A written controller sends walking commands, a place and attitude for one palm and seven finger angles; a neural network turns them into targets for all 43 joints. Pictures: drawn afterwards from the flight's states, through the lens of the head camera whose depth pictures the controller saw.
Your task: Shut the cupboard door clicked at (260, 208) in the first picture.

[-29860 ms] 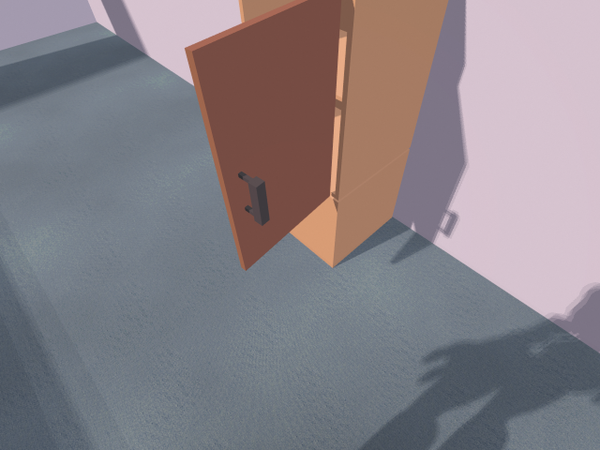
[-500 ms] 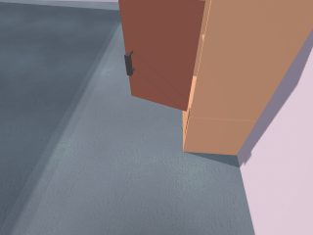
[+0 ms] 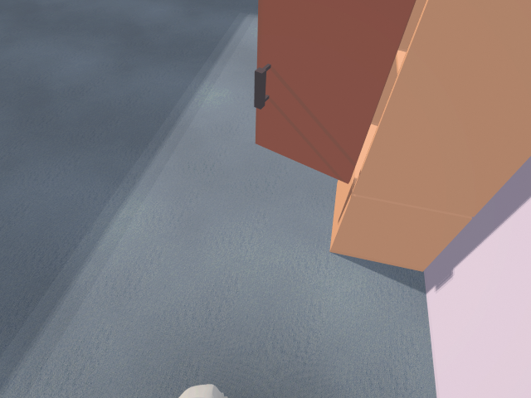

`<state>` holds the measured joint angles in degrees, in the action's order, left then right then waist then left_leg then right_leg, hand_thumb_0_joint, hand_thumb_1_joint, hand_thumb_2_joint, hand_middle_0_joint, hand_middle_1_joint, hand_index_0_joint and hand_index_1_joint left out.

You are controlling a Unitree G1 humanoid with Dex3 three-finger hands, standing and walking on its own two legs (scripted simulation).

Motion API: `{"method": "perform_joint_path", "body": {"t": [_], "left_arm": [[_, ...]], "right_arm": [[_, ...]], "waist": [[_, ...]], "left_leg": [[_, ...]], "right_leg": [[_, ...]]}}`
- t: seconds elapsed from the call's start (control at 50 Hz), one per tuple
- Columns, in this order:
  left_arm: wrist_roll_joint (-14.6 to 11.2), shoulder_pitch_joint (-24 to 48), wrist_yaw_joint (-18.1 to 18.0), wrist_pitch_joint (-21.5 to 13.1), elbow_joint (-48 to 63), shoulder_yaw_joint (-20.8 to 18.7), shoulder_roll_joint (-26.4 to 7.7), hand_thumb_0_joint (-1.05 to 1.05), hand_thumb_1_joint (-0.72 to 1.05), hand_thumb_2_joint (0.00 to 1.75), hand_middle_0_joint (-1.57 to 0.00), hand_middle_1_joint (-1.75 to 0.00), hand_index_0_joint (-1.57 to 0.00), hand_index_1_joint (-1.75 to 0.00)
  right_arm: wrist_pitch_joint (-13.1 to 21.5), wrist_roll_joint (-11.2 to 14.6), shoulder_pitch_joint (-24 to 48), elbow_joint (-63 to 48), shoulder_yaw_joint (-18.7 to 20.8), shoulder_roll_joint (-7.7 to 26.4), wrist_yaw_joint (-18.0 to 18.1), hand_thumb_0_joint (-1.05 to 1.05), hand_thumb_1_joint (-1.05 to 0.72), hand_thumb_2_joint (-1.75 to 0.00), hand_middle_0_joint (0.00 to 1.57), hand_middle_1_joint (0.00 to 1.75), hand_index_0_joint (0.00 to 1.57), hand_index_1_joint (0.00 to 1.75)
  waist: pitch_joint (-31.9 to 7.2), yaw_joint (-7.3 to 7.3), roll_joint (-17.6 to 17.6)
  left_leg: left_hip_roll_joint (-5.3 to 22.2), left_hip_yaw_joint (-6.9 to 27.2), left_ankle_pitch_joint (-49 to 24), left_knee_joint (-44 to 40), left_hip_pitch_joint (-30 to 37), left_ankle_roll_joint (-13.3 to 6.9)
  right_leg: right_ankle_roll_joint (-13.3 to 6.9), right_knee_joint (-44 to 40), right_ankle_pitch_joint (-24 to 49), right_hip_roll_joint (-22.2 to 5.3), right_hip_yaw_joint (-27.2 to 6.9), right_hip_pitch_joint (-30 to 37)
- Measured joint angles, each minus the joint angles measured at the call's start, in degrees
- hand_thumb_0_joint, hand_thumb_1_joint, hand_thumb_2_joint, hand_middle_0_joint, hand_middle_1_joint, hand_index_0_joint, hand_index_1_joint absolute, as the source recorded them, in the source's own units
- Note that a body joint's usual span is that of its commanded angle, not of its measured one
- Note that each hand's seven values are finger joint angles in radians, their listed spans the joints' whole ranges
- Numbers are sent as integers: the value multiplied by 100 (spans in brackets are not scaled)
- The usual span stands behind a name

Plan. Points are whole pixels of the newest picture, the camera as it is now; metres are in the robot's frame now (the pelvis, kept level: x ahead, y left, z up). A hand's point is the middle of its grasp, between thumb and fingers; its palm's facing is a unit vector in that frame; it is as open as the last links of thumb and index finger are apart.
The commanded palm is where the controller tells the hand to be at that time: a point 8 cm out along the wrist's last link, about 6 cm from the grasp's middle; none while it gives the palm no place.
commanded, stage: walk to a spot facing it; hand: left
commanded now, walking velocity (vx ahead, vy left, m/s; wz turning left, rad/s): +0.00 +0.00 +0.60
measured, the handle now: (263, 86) +0.95 +0.04 -0.06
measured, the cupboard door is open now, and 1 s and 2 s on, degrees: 72 72 72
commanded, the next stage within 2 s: turn to face it in 1.72 s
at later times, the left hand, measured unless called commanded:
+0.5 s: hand out of the picture +0.02 +0.21 -0.13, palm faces +0.32 -0.89 -0.33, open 7.4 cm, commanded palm none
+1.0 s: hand out of the picture -0.07 +0.17 -0.14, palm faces +0.64 -0.70 -0.30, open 7.4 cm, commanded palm none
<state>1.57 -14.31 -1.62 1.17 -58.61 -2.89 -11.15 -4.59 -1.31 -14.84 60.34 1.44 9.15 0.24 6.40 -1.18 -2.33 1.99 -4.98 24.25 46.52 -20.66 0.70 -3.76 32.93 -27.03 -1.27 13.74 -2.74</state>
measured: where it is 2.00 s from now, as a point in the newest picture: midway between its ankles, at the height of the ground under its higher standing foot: outside the picture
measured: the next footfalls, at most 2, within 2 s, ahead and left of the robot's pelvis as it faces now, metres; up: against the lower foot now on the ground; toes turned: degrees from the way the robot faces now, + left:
right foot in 0.38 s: +0.07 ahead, -0.14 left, +0.00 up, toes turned +14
left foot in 0.68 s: -0.02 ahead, +0.11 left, +0.00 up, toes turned +32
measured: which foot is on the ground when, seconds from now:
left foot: down 0.00-0.38, up 0.40-0.66, down 0.68-0.94, up 0.96-1.00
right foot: down 0.00-0.04, up 0.06-0.36, down 0.38-0.68, up 0.70-0.92, down 0.94-1.00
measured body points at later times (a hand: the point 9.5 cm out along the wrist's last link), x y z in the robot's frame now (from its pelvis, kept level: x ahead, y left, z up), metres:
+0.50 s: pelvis +0.00 -0.03 +0.01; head +0.04 -0.04 +0.46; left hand +0.01 +0.26 -0.11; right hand +0.16 -0.26 -0.14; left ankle -0.02 +0.10 -0.65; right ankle +0.03 -0.15 -0.72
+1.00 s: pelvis +0.03 -0.04 +0.00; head +0.06 -0.04 +0.45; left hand -0.10 +0.21 -0.12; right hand +0.25 -0.18 -0.15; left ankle -0.06 +0.07 -0.68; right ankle +0.10 -0.12 -0.72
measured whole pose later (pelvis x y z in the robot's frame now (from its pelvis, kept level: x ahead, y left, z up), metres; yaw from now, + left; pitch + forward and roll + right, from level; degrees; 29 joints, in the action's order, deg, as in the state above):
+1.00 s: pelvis +0.03 -0.04 +0.00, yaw +41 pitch -1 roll +1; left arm 1.9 -15.7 0.5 -0.4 -49.2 -3.3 -13.7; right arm -4.7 -2.0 -11.4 52.2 3.1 14.0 -1.5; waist 3.7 0.8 2.0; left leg -1.8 4.8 27.3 56.4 -26.0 -0.1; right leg -0.4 36.5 -19.1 -3.7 7.0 -16.6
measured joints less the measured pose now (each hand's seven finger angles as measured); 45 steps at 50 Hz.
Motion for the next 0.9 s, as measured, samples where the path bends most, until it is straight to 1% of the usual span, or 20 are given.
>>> {"method": "perform_joint_path", "body": {"t": [0.04,0.06,0.12,0.16,0.26,0.32,0.36,0.38,0.4,0.42,0.46,0.5,0.54,0.62,0.66,0.68,0.72,0.78,0.84,0.9], "left_arm": [[-27,-34,29,3,107,-14,-35,0,90,90,-21,-30,-21,-30],[-51,-27,41,23,152,-22,-37,0,90,90,-21,-30,-21,-30],[-66,114,22,177,292,-47,-90,0,91,90,-21,-30,-21,-30],[-56,268,39,232,388,-84,-117,0,91,90,-20,-30,-20,-30],[-38,600,97,162,774,-109,-170,0,91,90,-20,-29,-20,-30],[-38,708,100,117,956,-93,-208,0,91,90,-20,-29,-20,-30],[-41,690,103,60,1061,-75,-241,0,91,90,-20,-29,-20,-30],[-21,623,103,14,1141,-65,-299,0,91,90,-20,-29,-20,-30],[12,599,84,-20,1159,-66,-300,0,91,90,-20,-30,-20,-30],[26,587,66,-17,1137,-43,-260,0,91,90,-20,-30,-20,-30],[32,494,42,11,1079,-14,-182,0,91,90,-20,-30,-20,-30],[43,392,24,34,1005,-11,-153,0,91,90,-20,-30,-20,-30],[52,328,31,33,948,-2,-167,0,90,90,-20,-30,-20,-30],[52,227,73,-19,922,21,-212,0,90,90,-21,-30,-21,-30],[26,137,94,-19,915,14,-248,0,90,90,-21,-30,-21,-30],[5,66,107,0,921,5,-262,0,90,90,-21,-30,-21,-30],[-16,89,95,115,857,-25,-368,0,90,90,-21,-30,-21,-30],[-38,151,71,255,749,-65,-420,0,91,90,-20,-30,-20,-30],[-41,178,151,255,767,-83,-388,1,91,90,-20,-29,-20,-30],[-23,131,252,145,839,-65,-337,1,91,90,-20,-29,-20,-30]], "right_arm": [[56,-31,-11,-170,14,38,-45,1,-90,-90,20,30,20,29],[105,-53,3,-251,38,81,-55,1,-90,-90,20,30,20,29],[217,-75,110,-412,71,139,-31,1,-90,-90,20,30,20,29],[241,-95,125,-485,71,181,-4,1,-90,-90,20,30,20,29],[200,-117,192,-571,74,310,-17,1,-90,-90,20,30,21,29],[146,-118,239,-651,128,385,-55,1,-90,-90,20,30,21,29],[92,-94,257,-714,184,433,-76,1,-90,-90,20,30,21,30],[61,-68,246,-763,218,431,-90,1,-90,-90,20,30,21,30],[34,-52,295,-781,268,469,-101,1,-90,-90,20,30,21,30],[5,-57,351,-797,318,539,-114,1,-90,-90,20,30,21,29],[-36,-67,427,-837,390,654,-141,1,-90,-90,20,30,20,29],[-30,-52,481,-899,408,692,-176,1,-90,-90,20,30,20,29],[-7,-23,514,-968,384,675,-205,1,-91,-90,20,30,20,29],[17,10,621,-1036,294,647,-241,1,-91,-90,20,30,20,29],[51,10,671,-1073,244,650,-253,1,-91,-90,20,30,20,29],[95,-4,672,-1108,223,679,-262,1,-91,-90,20,30,20,29],[180,-22,763,-1099,195,595,-224,1,-90,-90,20,30,20,29],[243,-51,731,-1128,127,496,-123,1,-90,-90,20,30,20,29],[211,-87,637,-1088,81,458,-93,1,-90,-90,20,30,20,29],[145,-101,510,-1002,67,467,-118,1,-90,-90,20,30,21,29]], "waist": [[31,-26,-40],[43,-39,-19],[107,-51,30],[77,-75,137],[-34,-54,423],[-119,-66,538],[-199,-58,564],[-284,-34,460],[-285,7,439],[-245,2,494],[-211,-10,536],[-173,-38,451],[-113,-56,293],[33,24,77],[61,66,33],[22,85,71],[102,141,-53],[123,160,-4],[65,158,158],[-66,141,354]], "left_leg": [[-1,-79,-765,-604,151,-99],[-45,-71,-882,-639,110,-169],[-189,-15,-666,-520,-51,-295],[-255,130,-798,-762,-60,-284],[-320,599,-1329,-1460,-36,-237],[-334,911,-1513,-1656,-79,-139],[-380,1107,-1546,-1627,-164,-48],[-486,1132,-1345,-1453,-295,-19],[-538,1127,-829,-1025,-476,28],[-561,1103,-380,-389,-674,50],[-546,920,-29,886,-1000,80],[-425,659,29,1449,-1050,149],[-296,430,99,1168,-831,201],[-165,184,11,-96,-189,181],[-154,124,-477,-898,195,121],[-115,170,-869,-1228,333,6],[-200,242,-739,-998,188,-111],[-210,449,-692,-1038,190,-96],[-200,676,-839,-1272,293,-47],[-195,910,-831,-1284,307,-17]], "right_leg": [[108,518,-247,-203,131,-209],[203,1008,-321,-318,130,-459],[401,2617,-756,-275,-605,-1377],[460,3022,-499,-217,-931,-1803],[560,2219,-77,-165,-1307,-2086],[579,1426,51,-73,-1347,-1890],[569,566,365,-14,-1296,-1545],[478,-3,397,-82,-1343,-1346],[431,-74,782,-118,-1322,-1371],[420,31,901,-137,-1226,-1382],[427,51,903,-218,-1052,-1289],[441,-41,883,-337,-920,-1153],[450,-81,855,-488,-776,-1050],[507,104,684,-723,-437,-1006],[569,384,507,-811,-272,-1083],[604,664,394,-824,-200,-1220],[704,1643,-344,-773,-532,-1630],[745,2684,-469,-481,-913,-2113],[731,2403,-247,-321,-1008,-2172],[676,1327,28,-180,-962,-1859]]}}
